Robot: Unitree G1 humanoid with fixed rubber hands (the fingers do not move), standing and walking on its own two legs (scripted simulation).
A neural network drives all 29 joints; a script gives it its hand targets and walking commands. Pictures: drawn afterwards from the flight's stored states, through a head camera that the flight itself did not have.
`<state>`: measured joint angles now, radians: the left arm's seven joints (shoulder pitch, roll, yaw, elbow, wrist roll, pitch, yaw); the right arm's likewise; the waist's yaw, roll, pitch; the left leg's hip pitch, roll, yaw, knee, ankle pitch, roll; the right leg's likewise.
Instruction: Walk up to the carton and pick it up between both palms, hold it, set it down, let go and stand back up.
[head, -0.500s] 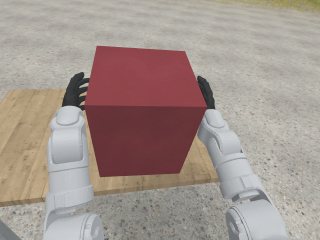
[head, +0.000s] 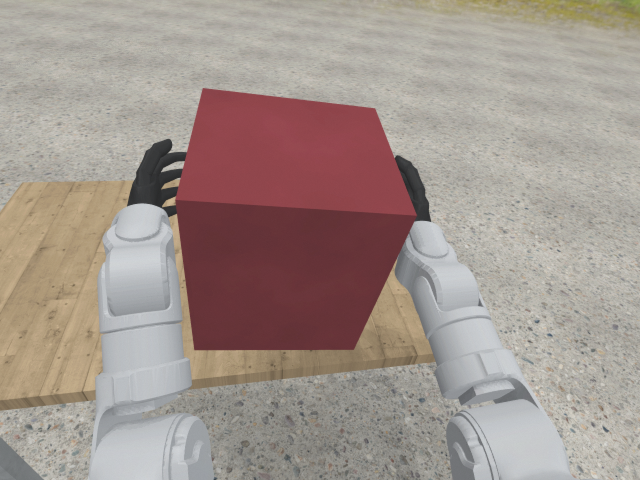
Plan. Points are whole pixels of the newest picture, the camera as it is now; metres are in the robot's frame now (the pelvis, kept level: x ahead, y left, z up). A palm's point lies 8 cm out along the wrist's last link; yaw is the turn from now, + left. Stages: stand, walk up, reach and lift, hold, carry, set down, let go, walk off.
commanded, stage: hold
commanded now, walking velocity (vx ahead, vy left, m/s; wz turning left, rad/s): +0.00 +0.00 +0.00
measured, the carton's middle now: (284, 229) +0.38 +0.02 +0.17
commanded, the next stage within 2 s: none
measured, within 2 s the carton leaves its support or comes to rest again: neither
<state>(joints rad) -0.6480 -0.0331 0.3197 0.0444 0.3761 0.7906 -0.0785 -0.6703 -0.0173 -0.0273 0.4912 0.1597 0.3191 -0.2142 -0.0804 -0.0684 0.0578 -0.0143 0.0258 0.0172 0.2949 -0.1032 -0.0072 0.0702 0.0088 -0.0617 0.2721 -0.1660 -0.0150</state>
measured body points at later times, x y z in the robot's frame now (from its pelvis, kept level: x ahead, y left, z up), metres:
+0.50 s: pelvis +0.00 +0.01 +0.00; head -0.04 +0.04 +0.45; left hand +0.37 +0.17 +0.21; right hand +0.37 -0.14 +0.19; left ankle +0.05 +0.12 -0.75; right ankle +0.01 -0.11 -0.75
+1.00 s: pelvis +0.00 +0.00 +0.00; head -0.04 +0.03 +0.45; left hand +0.38 +0.17 +0.21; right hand +0.38 -0.14 +0.19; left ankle +0.05 +0.12 -0.75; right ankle +0.01 -0.11 -0.75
